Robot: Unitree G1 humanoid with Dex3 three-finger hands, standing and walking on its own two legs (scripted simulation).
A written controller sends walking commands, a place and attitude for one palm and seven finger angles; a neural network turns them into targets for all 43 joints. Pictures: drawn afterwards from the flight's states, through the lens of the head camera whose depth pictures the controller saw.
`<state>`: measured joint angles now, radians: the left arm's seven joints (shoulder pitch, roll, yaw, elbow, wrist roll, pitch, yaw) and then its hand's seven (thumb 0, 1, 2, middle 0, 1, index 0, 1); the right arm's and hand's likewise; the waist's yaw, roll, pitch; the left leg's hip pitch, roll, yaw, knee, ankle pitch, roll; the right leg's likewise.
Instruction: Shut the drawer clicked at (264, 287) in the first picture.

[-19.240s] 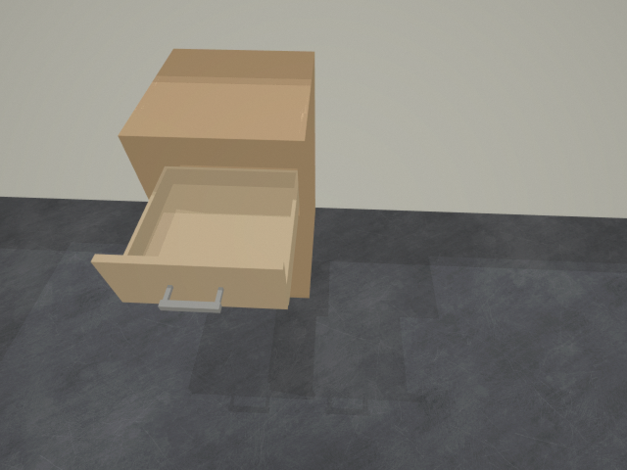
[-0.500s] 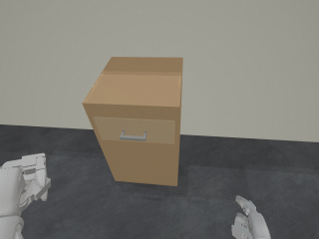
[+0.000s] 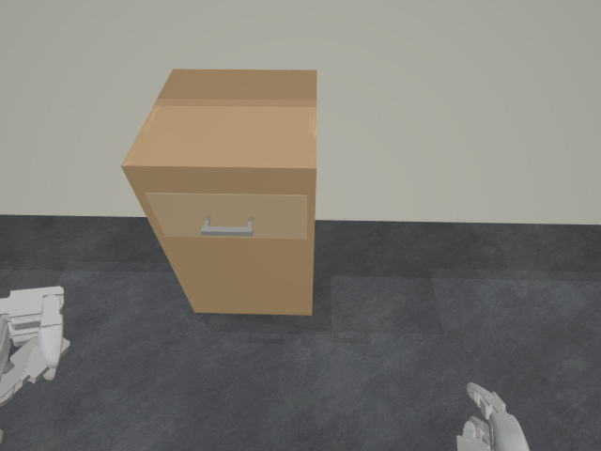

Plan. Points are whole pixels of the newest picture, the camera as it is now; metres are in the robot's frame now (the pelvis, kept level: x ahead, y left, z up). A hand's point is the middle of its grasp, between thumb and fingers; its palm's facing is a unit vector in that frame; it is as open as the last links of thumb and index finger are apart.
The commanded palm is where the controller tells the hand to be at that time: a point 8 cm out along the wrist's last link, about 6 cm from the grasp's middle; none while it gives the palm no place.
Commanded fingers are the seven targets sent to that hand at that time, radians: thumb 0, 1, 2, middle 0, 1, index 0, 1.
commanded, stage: step back with the hand held close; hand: left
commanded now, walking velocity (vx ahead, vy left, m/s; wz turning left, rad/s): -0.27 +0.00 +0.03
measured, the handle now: (228, 225) +0.65 +0.22 -0.23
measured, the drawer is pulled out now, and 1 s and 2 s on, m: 0.00 0.00 0.00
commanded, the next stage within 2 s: stop stepping back and stand still in 0.98 s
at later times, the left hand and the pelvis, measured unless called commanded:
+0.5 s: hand out of the picture +0.14 +0.28 +0.17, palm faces +0.38 -0.77 -0.51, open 3.2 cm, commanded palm +0.06 +0.31 +0.18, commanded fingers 0.00 0.90 0.90 -1.40 -1.60 -1.40 -1.60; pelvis -0.05 +0.03 -0.01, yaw +2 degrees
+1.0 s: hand out of the picture +0.05 +0.28 +0.15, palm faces +0.43 -0.79 -0.44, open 3.2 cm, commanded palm -0.03 +0.31 +0.18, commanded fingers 0.00 0.90 0.90 -1.40 -1.60 -1.40 -1.60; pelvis -0.13 +0.02 -0.01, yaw +5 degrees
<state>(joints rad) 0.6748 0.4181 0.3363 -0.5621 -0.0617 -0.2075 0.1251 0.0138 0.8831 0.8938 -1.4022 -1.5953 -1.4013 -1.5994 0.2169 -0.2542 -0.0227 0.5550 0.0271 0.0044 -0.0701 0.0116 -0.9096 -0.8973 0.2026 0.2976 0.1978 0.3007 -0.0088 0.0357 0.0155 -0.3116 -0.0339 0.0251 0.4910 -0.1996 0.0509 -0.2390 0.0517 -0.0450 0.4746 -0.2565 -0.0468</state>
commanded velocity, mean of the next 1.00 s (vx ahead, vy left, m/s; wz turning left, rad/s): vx -0.36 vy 0.00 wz -0.02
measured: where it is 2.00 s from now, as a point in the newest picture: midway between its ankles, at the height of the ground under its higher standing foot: outside the picture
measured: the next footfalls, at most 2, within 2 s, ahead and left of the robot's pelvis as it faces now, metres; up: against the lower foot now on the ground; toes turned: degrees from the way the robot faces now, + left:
left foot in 1.00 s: -0.14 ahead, +0.12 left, +0.00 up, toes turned +2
right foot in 1.22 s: -0.17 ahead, -0.10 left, +0.00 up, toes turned +0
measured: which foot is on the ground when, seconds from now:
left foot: down 0.00-0.78, up 0.80-0.98, down 1.00-1.00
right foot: down 0.00-1.00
